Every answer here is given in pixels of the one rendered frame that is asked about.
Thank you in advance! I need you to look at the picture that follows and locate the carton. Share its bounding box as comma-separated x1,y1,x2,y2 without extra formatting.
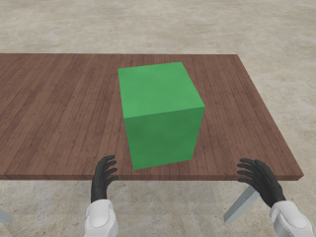
118,61,205,170

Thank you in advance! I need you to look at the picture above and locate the robot left hand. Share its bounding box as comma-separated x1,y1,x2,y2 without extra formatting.
91,155,119,203

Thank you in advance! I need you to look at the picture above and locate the right robot forearm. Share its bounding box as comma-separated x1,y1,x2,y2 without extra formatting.
269,200,315,237

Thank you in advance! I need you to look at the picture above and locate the table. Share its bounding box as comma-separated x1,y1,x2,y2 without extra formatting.
0,53,304,223

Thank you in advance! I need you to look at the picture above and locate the left robot forearm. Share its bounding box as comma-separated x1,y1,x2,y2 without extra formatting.
83,199,119,237

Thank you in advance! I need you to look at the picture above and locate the robot right hand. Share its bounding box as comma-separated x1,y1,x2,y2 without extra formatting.
237,158,286,208

